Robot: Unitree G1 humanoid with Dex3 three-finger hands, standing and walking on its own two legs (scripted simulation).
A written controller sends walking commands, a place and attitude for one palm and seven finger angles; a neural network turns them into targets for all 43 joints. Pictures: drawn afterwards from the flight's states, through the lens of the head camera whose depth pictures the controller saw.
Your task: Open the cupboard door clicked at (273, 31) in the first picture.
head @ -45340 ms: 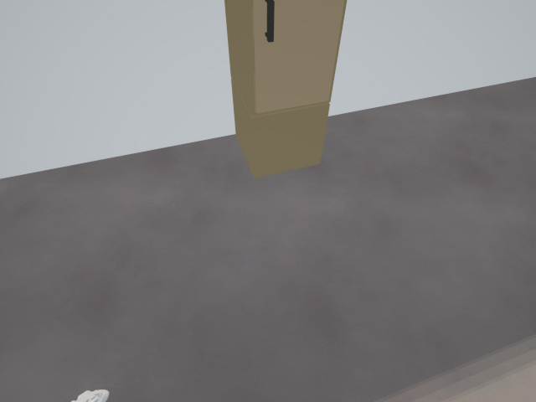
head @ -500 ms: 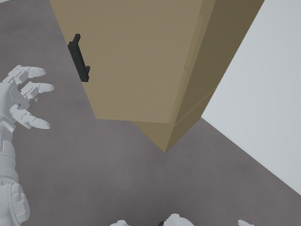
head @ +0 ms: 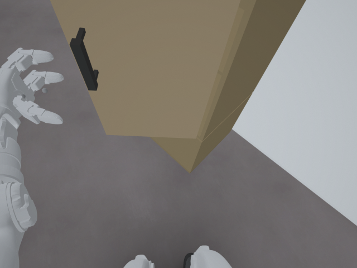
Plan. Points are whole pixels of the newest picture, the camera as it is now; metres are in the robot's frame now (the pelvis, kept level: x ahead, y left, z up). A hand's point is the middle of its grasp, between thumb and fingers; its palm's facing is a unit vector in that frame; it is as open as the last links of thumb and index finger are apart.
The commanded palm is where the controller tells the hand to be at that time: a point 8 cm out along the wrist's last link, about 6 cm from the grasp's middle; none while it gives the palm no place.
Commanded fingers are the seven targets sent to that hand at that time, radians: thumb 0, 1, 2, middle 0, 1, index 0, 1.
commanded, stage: move the hooked fingers beside the handle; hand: left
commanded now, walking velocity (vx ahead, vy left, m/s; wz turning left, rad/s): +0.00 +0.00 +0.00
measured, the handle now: (87, 61) +0.56 +0.20 +0.09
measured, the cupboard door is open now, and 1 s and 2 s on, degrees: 43 43 43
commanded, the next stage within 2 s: slide the fingers in behind the handle in 1.10 s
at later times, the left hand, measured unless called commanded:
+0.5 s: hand (54, 71) +0.52 +0.26 +0.09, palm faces -0.05 -1.00 -0.01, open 14.0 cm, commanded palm +0.50 +0.30 +0.09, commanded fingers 0.00 -0.50 0.30 -0.30 -1.20 -0.30 -1.20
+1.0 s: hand (55, 74) +0.51 +0.26 +0.09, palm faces -0.04 -1.00 -0.01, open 14.0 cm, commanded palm +0.50 +0.30 +0.08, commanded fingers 0.00 -0.50 0.30 -0.30 -1.20 -0.30 -1.20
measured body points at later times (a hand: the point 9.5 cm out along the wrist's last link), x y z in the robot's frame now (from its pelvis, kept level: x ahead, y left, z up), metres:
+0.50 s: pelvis +0.01 +0.00 -0.01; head +0.16 +0.03 +0.42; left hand +0.52 +0.32 +0.09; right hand -0.03 -0.27 -0.10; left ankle -0.03 +0.07 -0.70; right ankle +0.03 -0.12 -0.70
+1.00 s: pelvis +0.01 +0.00 -0.01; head +0.15 +0.03 +0.42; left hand +0.51 +0.31 +0.09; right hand +0.03 -0.27 -0.10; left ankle -0.03 +0.07 -0.70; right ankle +0.03 -0.12 -0.70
